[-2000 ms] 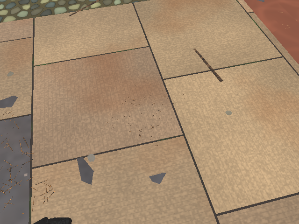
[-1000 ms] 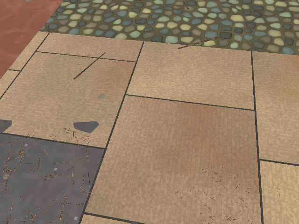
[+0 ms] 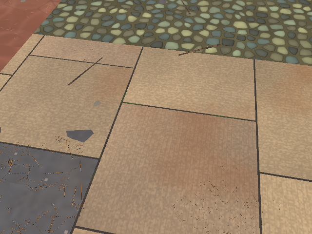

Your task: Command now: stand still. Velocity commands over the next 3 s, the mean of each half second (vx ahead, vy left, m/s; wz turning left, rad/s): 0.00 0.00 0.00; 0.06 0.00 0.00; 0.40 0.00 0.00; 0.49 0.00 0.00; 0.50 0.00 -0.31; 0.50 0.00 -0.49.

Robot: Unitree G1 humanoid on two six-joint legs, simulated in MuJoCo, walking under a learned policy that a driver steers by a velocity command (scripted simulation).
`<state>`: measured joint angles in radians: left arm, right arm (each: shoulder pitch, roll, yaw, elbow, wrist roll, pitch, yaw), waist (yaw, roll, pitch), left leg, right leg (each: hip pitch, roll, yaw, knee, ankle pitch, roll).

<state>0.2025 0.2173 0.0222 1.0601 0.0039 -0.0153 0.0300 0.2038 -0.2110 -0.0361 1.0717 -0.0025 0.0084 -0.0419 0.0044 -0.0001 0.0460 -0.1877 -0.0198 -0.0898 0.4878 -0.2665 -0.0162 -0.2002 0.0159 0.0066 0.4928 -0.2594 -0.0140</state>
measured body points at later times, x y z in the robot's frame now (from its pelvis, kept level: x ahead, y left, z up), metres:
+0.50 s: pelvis +0.00 +0.00 +0.00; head +0.01 -0.01 +0.45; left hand +0.02 +0.24 -0.15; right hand +0.01 -0.25 -0.16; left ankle +0.00 +0.13 -0.74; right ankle +0.00 -0.11 -0.74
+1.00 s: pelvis +0.02 +0.00 +0.00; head +0.02 +0.01 +0.45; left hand +0.00 +0.25 -0.16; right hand +0.02 -0.24 -0.15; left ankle -0.01 +0.12 -0.72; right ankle +0.00 -0.11 -0.74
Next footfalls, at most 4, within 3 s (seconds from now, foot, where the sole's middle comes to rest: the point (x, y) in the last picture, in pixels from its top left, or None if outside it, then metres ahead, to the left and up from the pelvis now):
1.56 right None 0.44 -0.10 -0.77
2.10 left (132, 182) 0.75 0.15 -0.77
2.66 right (187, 139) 1.01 -0.13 -0.77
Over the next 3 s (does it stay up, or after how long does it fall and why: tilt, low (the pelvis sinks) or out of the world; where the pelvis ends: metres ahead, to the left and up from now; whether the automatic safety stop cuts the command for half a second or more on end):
stays up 1.05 -0.07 0.01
